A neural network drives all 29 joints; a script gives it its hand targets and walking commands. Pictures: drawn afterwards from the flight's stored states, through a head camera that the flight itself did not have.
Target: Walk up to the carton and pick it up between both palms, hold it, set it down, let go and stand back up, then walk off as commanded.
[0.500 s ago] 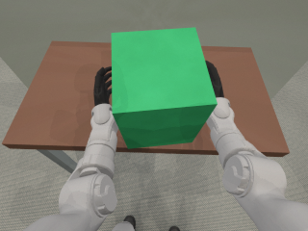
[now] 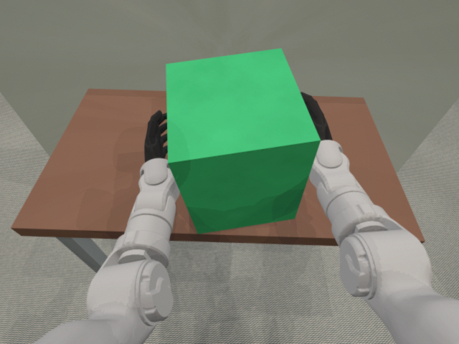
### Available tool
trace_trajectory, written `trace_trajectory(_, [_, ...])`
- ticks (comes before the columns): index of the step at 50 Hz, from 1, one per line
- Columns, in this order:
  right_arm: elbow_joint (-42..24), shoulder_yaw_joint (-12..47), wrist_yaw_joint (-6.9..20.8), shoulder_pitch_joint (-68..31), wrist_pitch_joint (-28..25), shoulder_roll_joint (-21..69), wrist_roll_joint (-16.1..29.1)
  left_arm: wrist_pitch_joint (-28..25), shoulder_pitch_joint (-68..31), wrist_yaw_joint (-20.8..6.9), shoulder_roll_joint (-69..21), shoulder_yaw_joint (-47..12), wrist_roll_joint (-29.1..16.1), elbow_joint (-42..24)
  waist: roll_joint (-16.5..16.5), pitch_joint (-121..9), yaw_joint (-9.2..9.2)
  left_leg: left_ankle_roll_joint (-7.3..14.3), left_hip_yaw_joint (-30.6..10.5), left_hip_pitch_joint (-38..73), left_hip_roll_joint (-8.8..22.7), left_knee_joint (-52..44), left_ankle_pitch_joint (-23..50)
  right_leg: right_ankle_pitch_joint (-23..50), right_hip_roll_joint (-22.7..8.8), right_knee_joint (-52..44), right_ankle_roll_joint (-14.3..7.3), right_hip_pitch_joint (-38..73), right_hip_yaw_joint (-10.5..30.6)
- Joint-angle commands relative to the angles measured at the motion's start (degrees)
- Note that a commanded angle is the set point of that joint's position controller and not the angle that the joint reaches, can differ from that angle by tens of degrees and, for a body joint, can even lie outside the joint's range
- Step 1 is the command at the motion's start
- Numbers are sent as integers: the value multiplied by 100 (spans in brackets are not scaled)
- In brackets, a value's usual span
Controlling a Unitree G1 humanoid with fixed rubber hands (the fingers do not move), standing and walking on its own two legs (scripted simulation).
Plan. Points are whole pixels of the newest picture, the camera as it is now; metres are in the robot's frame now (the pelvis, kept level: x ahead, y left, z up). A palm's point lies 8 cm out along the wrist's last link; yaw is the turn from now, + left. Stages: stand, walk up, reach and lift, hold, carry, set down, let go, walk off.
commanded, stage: reach and lift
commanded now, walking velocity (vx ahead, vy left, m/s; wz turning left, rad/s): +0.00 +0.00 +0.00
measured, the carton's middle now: (236, 148) +0.43 +0.06 +0.08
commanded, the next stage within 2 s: none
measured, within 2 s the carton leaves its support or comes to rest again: neither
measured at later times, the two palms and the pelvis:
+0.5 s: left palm (142, 138) +0.37 +0.20 +0.15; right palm (326, 134) +0.41 -0.08 +0.16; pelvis -0.03 +0.01 +0.00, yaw +0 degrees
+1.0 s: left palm (141, 107) +0.39 +0.20 +0.20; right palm (342, 109) +0.40 -0.09 +0.22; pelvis -0.02 +0.03 +0.01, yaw +1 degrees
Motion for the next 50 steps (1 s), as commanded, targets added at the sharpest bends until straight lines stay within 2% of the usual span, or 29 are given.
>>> trace_trajectory(1, [-2003,1341,338,-3989,190,4148,330,40,-5401,-1030,-3929,-3484,-798,-1509,176,-4905,-725,21,418,2320,-595,118,2288,3508,-31,-90,434,2917,-159])
trace_trajectory(4, [-2070,1434,378,-4298,450,4024,507,283,-5486,-1020,-3829,-3201,-716,-1607,168,-4501,-502,29,452,2492,-590,108,2129,3300,-22,-136,460,2951,-155])
trace_trajectory(6, [-2122,1414,262,-4247,711,4319,527,372,-5648,-1095,-3454,-3019,-788,-1663,-167,-4144,-683,143,437,2106,-663,-108,1646,3171,-147,-223,569,3329,-12])
trace_trajectory(10, [-2149,1402,352,-4442,985,4455,670,569,-6169,-1029,-3734,-3452,-966,-2292,284,-4632,-734,31,453,2611,-627,-153,1566,2454,-31,-367,428,3192,-54])
trace_trajectory(12, [-2428,1101,322,-5087,1000,4132,606,770,-6146,-1025,-3868,-3358,-977,-1537,186,-4669,-886,41,336,2612,-598,-81,1271,2024,-13,-433,378,2783,-110])
trace_trajectory(15, [-2288,1009,341,-5264,1236,4507,611,857,-6729,-1046,-3534,-2962,-918,-1577,19,-4053,-616,218,499,2257,-663,-328,417,1144,-156,-510,483,2867,-23])
trace_trajectory(17, [-2454,1052,385,-5408,1362,4681,529,960,-7019,-1018,-3573,-3095,-1107,-1798,-40,-4109,-709,253,452,2229,-672,-424,-75,594,-150,-622,476,2810,44])
trace_trajectory(18, [-2725,1163,422,-5732,1313,4821,710,916,-7110,-971,-3725,-3242,-1272,-2000,2,-4604,-596,237,471,2420,-669,-376,311,925,-146,-544,473,2881,52])
trace_trajectory(19, [-2559,999,401,-5658,1333,4639,633,943,-7303,-931,-3794,-3424,-1357,-2023,278,-4962,-877,145,454,2386,-685,-293,325,970,-155,-528,437,2773,38])
trace_trajectory(20, [-2604,1046,458,-6073,1368,4539,638,1092,-6928,-863,-3971,-3358,-1296,-1514,134,-4813,-685,155,354,2463,-626,-242,383,918,-61,-458,388,2545,-37])
trace_trajectory(21, [-2564,1031,380,-5590,1456,4711,642,1089,-7340,-895,-3732,-3494,-1374,-2078,194,-4623,-898,199,343,2449,-675,-275,169,817,-158,-546,438,2501,-19])
trace_trajectory(22, [-2532,1030,409,-5664,1530,4666,668,1203,-7117,-919,-3532,-3220,-1324,-1646,87,-4341,-737,266,433,2207,-677,-345,-182,289,-153,-608,446,2489,17])
trace_trajectory(23, [-2580,911,405,-5796,1514,4552,575,1200,-7252,-922,-3602,-3277,-1287,-1754,161,-4473,-900,244,355,2349,-690,-283,-116,536,-187,-551,456,2459,3])
trace_trajectory(24, [-2359,918,428,-5856,1678,4538,609,1380,-6707,-908,-3497,-2965,-1060,-1157,66,-3771,-680,282,322,2313,-630,-410,-421,-165,-79,-729,379,2258,-44])
trace_trajectory(26, [-1958,575,401,-5608,1826,4350,478,1628,-6316,-1004,-3254,-2397,-799,-520,-6,-2842,-690,399,485,2126,-688,-506,-670,-612,-162,-859,379,2476,29])
trace_trajectory(27, [-1953,522,325,-4974,1975,4327,451,1716,-5891,-1124,-3126,-2441,-836,-572,-202,-2643,-861,444,477,2121,-730,-529,-727,-285,-239,-937,460,2732,87])
trace_trajectory(29, [-2394,690,311,-5531,1927,4099,612,1782,-5782,-1192,-3005,-2229,-814,-559,-260,-2761,-703,479,465,2047,-689,-533,-519,-90,-189,-832,459,2965,108])
trace_trajectory(30, [-2735,755,146,-5408,1977,4229,655,1906,-5659,-1300,-3085,-2494,-876,-712,-345,-3027,-1030,468,399,2091,-776,-530,-275,704,-201,-816,514,3435,111])
trace_trajectory(31, [-2820,920,221,-5741,1969,4100,773,1971,-5511,-1257,-3297,-2430,-720,-680,-38,-3430,-816,403,414,2174,-747,-467,-7,751,-122,-708,465,3524,67])
trace_trajectory(34, [-2918,1206,23,-5088,2163,4347,1096,1926,-6231,-1343,-3134,-2675,-1024,-1805,-65,-3553,-1223,365,339,2348,-866,-278,626,2145,-191,-529,605,4038,120])
trace_trajectory(36, [-3478,1502,-74,-5180,2186,4410,1311,1999,-6087,-1369,-3424,-2949,-1015,-2444,245,-4325,-1157,243,233,2549,-902,-99,1529,3067,-125,-337,572,4429,132])
trace_trajectory(38, [-4389,1793,-163,-5469,2198,4379,1693,2166,-5767,-1322,-4002,-3687,-1371,-2646,550,-4966,-1338,29,79,3075,-846,150,2058,3348,23,-324,499,4103,47])
trace_trajectory(40, [-4061,1713,-197,-5214,2418,4204,1778,2252,-6107,-1178,-4104,-3733,-1403,-2895,637,-4215,-1475,-70,-74,3382,-765,164,1894,2606,166,-478,390,3427,-96])
trace_trajectory(42, [-4477,1976,-275,-4851,2614,4118,2023,2506,-5554,-1215,-3988,-3761,-1287,-3238,682,-4021,-1496,-118,-77,3740,-788,282,2288,2925,185,-518,432,3522,-62])
trace_trajectory(44, [-3831,1895,-301,-4217,2888,3972,2037,2703,-5532,-1232,-3664,-3435,-941,-3570,821,-3500,-1482,-141,-53,3836,-789,197,2153,2543,146,-630,456,3509,-40])
trace_trajectory(45, [-3260,1650,-203,-4679,2931,3714,1909,2820,-5709,-1268,-3655,-3072,-728,-2890,653,-2564,-1279,-22,-61,3417,-666,-105,1275,1439,202,-726,377,3098,-75])
trace_trajectory(46, [-3728,1862,-158,-4751,2916,3862,2015,2861,-5805,-1285,-3527,-3092,-783,-3572,576,-3275,-1105,27,16,3700,-695,-108,1440,1626,182,-674,408,3291,-59])
trace_trajectory(47, [-3469,1702,-164,-4318,3060,3741,2091,3028,-5505,-1302,-3580,-3215,-838,-3378,711,-2985,-1359,-42,-9,3685,-693,-141,1344,1633,139,-676,413,3217,-71])
trace_trajectory(50, [-3698,1713,-106,-4778,3062,3753,2124,3142,-5676,-1350,-3535,-3152,-857,-3353,581,-2745,-1354,15,-31,3568,-709,-169,1080,1246,166,-793,400,3086,-66])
